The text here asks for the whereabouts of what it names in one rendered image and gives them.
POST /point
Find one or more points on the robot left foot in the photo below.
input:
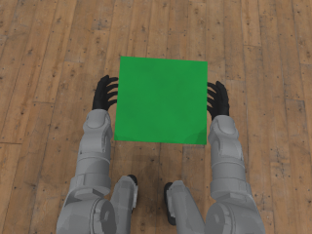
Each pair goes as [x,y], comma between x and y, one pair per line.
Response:
[134,179]

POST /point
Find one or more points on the right robot forearm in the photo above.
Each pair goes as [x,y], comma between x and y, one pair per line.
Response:
[229,183]

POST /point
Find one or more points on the right robot hand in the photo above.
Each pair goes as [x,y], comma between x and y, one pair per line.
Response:
[220,105]

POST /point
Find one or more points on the left robot hand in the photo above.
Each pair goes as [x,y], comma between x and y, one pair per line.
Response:
[102,96]

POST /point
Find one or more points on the right robot shin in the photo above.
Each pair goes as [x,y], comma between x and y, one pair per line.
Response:
[176,183]

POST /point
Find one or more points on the robot right upper arm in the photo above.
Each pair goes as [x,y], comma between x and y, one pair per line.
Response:
[227,218]

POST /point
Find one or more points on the carton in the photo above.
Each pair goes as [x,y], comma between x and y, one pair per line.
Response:
[162,100]

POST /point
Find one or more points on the robot left upper arm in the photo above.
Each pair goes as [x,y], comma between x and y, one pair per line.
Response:
[93,216]

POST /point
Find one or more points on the left robot forearm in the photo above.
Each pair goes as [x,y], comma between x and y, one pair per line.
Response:
[91,178]

